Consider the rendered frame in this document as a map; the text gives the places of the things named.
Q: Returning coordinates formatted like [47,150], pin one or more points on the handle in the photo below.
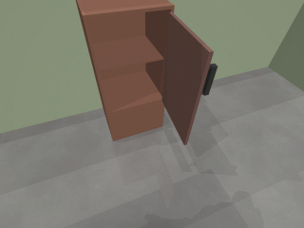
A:
[209,79]

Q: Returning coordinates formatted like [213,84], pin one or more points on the cupboard door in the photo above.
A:
[187,61]

